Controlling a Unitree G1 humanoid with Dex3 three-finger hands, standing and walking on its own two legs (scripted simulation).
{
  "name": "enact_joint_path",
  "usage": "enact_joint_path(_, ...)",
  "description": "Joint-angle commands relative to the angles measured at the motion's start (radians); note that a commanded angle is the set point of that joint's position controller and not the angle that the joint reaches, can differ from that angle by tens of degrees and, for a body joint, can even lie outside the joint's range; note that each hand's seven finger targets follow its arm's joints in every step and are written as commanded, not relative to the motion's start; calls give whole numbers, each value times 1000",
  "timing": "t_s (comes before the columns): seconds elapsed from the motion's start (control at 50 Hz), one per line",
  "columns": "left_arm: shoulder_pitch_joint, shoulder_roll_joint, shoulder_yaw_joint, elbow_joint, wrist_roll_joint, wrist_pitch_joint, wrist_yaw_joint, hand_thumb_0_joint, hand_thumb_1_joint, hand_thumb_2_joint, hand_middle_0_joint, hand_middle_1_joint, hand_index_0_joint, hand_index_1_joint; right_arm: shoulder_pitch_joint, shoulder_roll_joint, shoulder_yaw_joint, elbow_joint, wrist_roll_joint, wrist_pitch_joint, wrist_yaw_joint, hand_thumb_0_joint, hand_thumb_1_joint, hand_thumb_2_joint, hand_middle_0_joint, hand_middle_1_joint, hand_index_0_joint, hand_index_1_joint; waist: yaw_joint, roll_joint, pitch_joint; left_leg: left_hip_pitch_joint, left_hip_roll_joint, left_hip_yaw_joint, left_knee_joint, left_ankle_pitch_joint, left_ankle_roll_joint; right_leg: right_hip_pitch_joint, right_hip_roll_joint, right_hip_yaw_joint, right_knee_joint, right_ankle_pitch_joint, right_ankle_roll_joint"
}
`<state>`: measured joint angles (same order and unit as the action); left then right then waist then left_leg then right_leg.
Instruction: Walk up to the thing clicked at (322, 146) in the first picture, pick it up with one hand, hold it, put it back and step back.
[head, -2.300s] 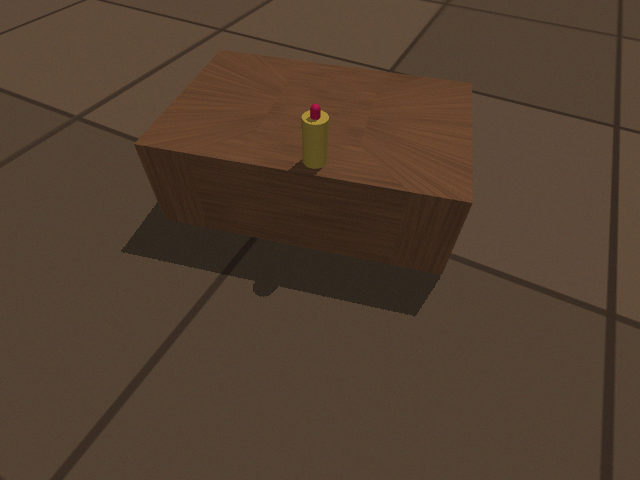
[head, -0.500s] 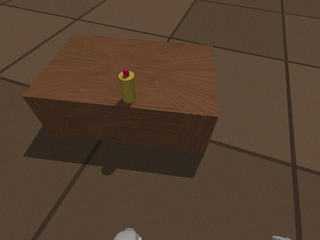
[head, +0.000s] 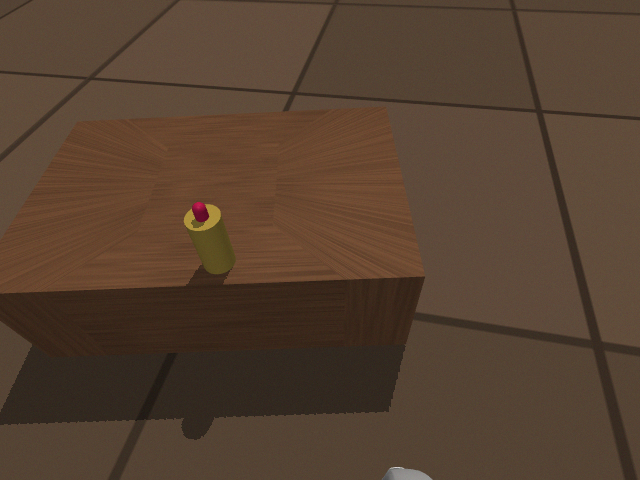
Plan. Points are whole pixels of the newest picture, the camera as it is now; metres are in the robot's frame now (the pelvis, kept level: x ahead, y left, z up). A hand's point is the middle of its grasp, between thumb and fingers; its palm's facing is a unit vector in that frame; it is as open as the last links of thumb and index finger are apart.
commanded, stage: walk up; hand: left
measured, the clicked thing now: (209, 235) +0.71 +0.28 -0.25
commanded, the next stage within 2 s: none
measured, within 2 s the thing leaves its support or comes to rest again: neither
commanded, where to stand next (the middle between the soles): +0.31 +0.07 m, yaw -1 degrees
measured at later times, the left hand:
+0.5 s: hand (90, 428) +0.23 +0.35 -0.14, palm faces -0.08 -0.93 -0.37, open 7.4 cm
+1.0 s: hand (135, 347) +0.36 +0.32 -0.14, palm faces -0.02 -0.94 -0.33, open 7.4 cm
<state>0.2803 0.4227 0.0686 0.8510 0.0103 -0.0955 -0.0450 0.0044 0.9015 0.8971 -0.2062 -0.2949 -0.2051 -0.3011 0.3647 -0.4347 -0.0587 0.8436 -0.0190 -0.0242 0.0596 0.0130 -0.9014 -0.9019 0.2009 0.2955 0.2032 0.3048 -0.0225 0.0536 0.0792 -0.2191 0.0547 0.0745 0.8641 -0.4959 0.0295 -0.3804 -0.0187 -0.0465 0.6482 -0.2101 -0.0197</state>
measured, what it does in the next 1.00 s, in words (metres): walks ahead: left foot, then right foot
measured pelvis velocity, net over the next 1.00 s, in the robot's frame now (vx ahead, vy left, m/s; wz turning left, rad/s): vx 0.24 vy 0.08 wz -0.03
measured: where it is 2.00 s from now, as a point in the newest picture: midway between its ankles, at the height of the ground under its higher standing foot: (306, 463)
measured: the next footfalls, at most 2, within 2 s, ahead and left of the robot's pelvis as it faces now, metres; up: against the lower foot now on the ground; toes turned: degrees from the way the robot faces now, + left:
left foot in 0.30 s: +0.23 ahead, +0.18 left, +0.00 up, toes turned +5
right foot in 0.70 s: +0.36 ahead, -0.05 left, +0.00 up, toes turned -3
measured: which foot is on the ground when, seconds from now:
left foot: up 0.00-0.28, down 0.30-0.70, up 0.72-0.88, down 0.90-1.00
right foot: down 0.00-0.32, up 0.34-0.68, down 0.70-1.00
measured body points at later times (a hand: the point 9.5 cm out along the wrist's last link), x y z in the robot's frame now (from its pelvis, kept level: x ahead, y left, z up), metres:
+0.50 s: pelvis +0.17 +0.07 +0.01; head +0.19 +0.09 +0.46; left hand +0.24 +0.40 -0.11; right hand +0.21 -0.26 -0.08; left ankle +0.19 +0.18 -0.72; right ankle +0.19 -0.06 -0.66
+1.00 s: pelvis +0.24 +0.08 +0.00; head +0.25 +0.07 +0.45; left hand +0.36 +0.37 -0.12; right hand +0.30 -0.23 -0.12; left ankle +0.26 +0.20 -0.72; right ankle +0.32 -0.04 -0.72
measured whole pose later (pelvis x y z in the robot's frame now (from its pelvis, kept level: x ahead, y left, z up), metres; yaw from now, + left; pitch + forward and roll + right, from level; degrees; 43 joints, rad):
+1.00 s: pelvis +0.24 +0.08 +0.00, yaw -2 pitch -3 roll +1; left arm 0.12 0.35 0.02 0.95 0.00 0.01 -0.02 0.00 0.90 0.90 -0.21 -0.30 -0.21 -0.30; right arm 0.21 -0.37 0.00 0.99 -0.02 -0.03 0.01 0.01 -0.90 -0.90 0.20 0.30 0.20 0.30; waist 0.01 -0.01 0.08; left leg -0.28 0.01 0.04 0.67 -0.34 0.00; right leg -0.39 -0.03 -0.03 0.67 -0.26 -0.01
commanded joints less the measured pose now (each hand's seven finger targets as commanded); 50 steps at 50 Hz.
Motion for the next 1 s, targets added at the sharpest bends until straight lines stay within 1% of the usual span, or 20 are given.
enact_joint_path(0.0, 110, 318, 80, -59, -24, -22, 37, 0, 900, 900, -200, -300, -200, -300, -38, -208, -52, -107, 17, -25, -21, 0, -900, -900, 200, 300, 200, 300, 84, -129, -37, -461, 32, -153, 304, 6, 9, 331, -362, 556, -362, -127, -268)
enact_joint_path(0.08, 42, 281, 65, -81, -7, -20, 36, 0, 900, 900, -200, -300, -200, -300, 24, -191, -60, -59, 5, -19, -1, 0, -900, -900, 200, 300, 200, 300, 31, -198, -32, -313, 55, -102, 114, 111, -20, 160, -245, 282, -338, -41, -219)
enact_joint_path(0.2, 19, 304, 67, -95, 2, -19, 27, 0, 900, 900, -200, -300, -200, -300, -64, -173, -76, -77, -2, -31, 23, 0, -900, -900, 200, 300, 200, 300, 35, -212, -26, -154, 38, -34, -155, 197, -21, 27, -219, 203, -329, -243, -190)
enact_joint_path(0.26, -26, 262, 45, -94, 3, -3, 27, 0, 900, 900, -200, -300, -200, -300, 67, -189, -98, -25, -12, -44, 10, 0, -900, -900, 200, 300, 200, 300, -61, -104, -56, 128, -37, 55, -254, 218, -20, -139, -157, 118, -124, -271, -135)
enact_joint_path(0.28, 13, 207, 25, -96, 12, 1, 26, 0, 900, 900, -200, -300, -200, -300, 142, -227, -112, -4, -14, -51, -1, 0, -900, -900, 200, 300, 200, 300, -95, 52, -96, 237, -9, -36, -339, 75, 9, -204, -102, 68, 100, -235, -108)
enact_joint_path(0.3, 30, 121, 3, -109, -7, 0, 26, 0, 900, 900, -200, -300, -200, -300, 185, -325, -130, -18, -24, -60, -10, 0, -900, -900, 200, 300, 200, 300, -105, 323, -83, 280, 260, -545, -574, -208, 104, -399, 50, -23, 446, -280, -30)
enact_joint_path(0.32, 9, 212, 25, -92, -4, 6, 44, 0, 900, 900, -200, -300, -200, -300, 134, -365, -131, -49, 3, -63, -11, 0, -900, -900, 200, 300, 200, 300, -90, 222, -48, 193, 391, -783, -661, -231, 216, -429, 31, 97, 537, -358, -40)
enact_joint_path(0.36, 24, 238, 24, -54, -11, 1, 45, 0, 900, 900, -200, -300, -200, -300, 44, -289, -105, -68, 16, -63, -21, 0, -900, -900, 200, 300, 200, 300, -26, 51, -2, 127, 333, -559, -592, 51, 218, -373, -26, 153, 556, -235, -34)
enact_joint_path(0.42, 75, 213, 26, -11, -14, 2, 29, 0, 900, 900, -200, -300, -200, -300, 13, -243, -78, -64, 12, -72, -33, 0, -900, -900, 200, 300, 200, 300, 6, 118, -27, 88, 232, -283, -519, 444, 183, -243, -72, 90, 390, -163, -13)
enact_joint_path(0.5, -4, 174, 26, -49, -4, 15, 10, 0, 900, 900, -200, -300, -200, -300, 37, -247, -74, -79, 7, -70, -36, 0, -900, -900, 200, 300, 200, 300, -17, 126, -32, 102, 237, -213, -509, 598, 219, -183, -63, 26, 219, -130, 3)
enact_joint_path(0.58, -13, 130, 20, -46, -2, 23, 25, 0, 900, 900, -200, -300, -200, -300, -17, -211, -47, -88, 16, -52, -51, 0, -900, -900, 200, 300, 200, 300, 12, 83, -65, 26, 191, -99, -368, 910, 168, 0, -11, -21, 66, 3, -17)
enact_joint_path(0.64, 36, 160, 33, -14, 7, 18, 40, 0, 900, 900, -200, -300, -200, -300, -39, -174, -25, -88, 34, -37, -58, 0, -900, -900, 200, 300, 200, 300, 59, -14, -138, -70, 113, -54, -179, 700, 84, 263, 24, -9, -123, 170, -49)
enact_joint_path(0.66, 69, 210, 48, -9, 10, 13, 47, 0, 900, 900, -200, -300, -200, -300, -21, -124, -7, -88, 40, -38, -60, 0, -900, -900, 200, 300, 200, 300, 83, -148, -188, -145, 65, -26, -30, 499, 45, 357, -93, 138, -165, 259, -84)
enact_joint_path(0.68, 55, 255, 54, -28, 5, 12, 53, 0, 900, 900, -200, -300, -200, -300, 26, -72, 13, -84, 37, -29, -61, 0, -900, -900, 200, 300, 200, 300, 64, -275, -208, -236, -33, -25, 106, -15, 4, 364, -337, 479, -259, 270, -170)
enact_joint_path(0.7, 13, 273, 48, -35, -4, 17, 51, 0, 900, 900, -200, -300, -200, -300, 14, -160, -16, -54, 31, -7, -76, 0, -900, -900, 200, 300, 200, 300, 60, -200, -185, -227, -31, -85, 165, -183, 5, 290, -381, 544, -264, 171, -287)
enact_joint_path(0.72, -15, 257, 44, -33, -7, 24, 54, 0, 900, 900, -200, -300, -200, -300, -2, -175, -19, -31, 24, -2, -82, 0, -900, -900, 200, 300, 200, 300, 58, -185, -139, -258, -17, -113, 176, -199, 3, 248, -359, 517, -266, 119, -290)
enact_joint_path(0.82, -141, 211, 25, -25, 11, 46, 56, 0, 900, 900, -200, -300, -200, -300, 32, -152, -9, 71, 23, -11, -75, 0, -900, -900, 200, 300, 200, 300, 11, -234, -127, -100, -15, -67, -100, 20, -17, 82, -224, 262, -213, 130, -183)
enact_joint_path(0.88, -192, 172, 11, -9, -6, 70, 48, 0, 900, 900, -200, -300, -200, -300, 10, -146, -13, 107, 6, -22, -77, 0, -900, -900, 200, 300, 200, 300, -7, -176, -130, 54, -29, -60, -339, 247, -14, -42, -180, 202, -141, -32, -114)
enact_joint_path(0.92, -192, 133, 0, 20, -19, 86, 42, 0, 900, 900, -200, -300, -200, -300, -158, -212, -20, 72, 1, -28, -74, 0, -900, -900, 200, 300, 200, 300, 46, -15, -43, -145, 150, -342, -495, -32, 59, -27, -75, 139, -126, -284, -25)
enact_joint_path(0.98, -200, 146, 7, 81, -7, 81, 32, 0, 900, 900, -200, -300, -200, -300, -218, -170, 5, 100, 2, -26, -65, 0, -900, -900, 200, 300, 200, 300, 57, -46, 9, -252, 103, -256, -528, -110, 41, 122, -67, 148, -153, -218, -33)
